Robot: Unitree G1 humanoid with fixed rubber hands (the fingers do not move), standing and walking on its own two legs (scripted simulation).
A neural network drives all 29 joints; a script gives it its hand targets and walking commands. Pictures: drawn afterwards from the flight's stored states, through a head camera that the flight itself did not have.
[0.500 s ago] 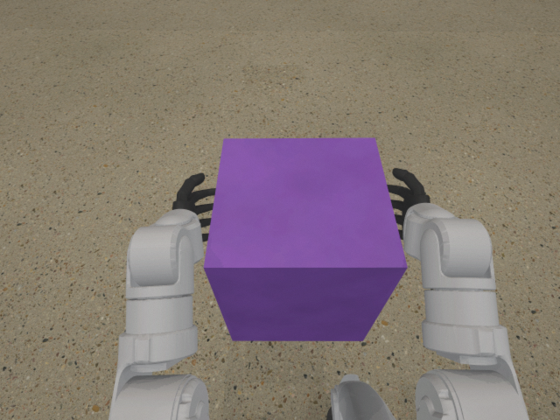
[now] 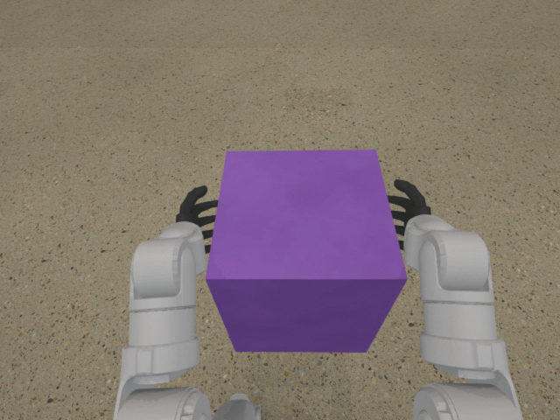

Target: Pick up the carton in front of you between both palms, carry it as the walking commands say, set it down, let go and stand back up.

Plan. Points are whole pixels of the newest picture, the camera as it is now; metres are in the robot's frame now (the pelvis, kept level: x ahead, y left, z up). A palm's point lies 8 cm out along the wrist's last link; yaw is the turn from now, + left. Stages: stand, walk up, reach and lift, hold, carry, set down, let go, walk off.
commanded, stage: carry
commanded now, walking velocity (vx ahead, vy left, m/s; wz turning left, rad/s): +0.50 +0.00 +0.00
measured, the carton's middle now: (300, 258) +0.35 +0.01 +0.02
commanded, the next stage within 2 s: none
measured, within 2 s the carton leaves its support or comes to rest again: neither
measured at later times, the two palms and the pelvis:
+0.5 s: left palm (210, 129) +0.57 +0.17 +0.09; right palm (383, 128) +0.56 -0.13 +0.10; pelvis +0.31 +0.03 +0.00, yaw -3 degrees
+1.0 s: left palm (246, 53) +0.85 +0.13 +0.08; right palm (378, 47) +0.86 -0.17 +0.08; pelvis +0.60 -0.03 +0.00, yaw +0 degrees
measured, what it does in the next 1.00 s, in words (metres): walks ahead: left foot, then right foot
